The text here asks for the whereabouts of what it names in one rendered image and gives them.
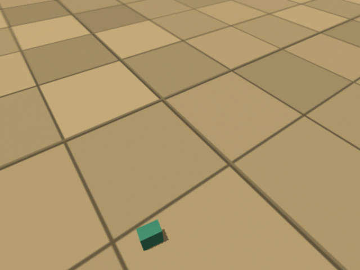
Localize carton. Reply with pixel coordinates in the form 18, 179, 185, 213
136, 220, 164, 251

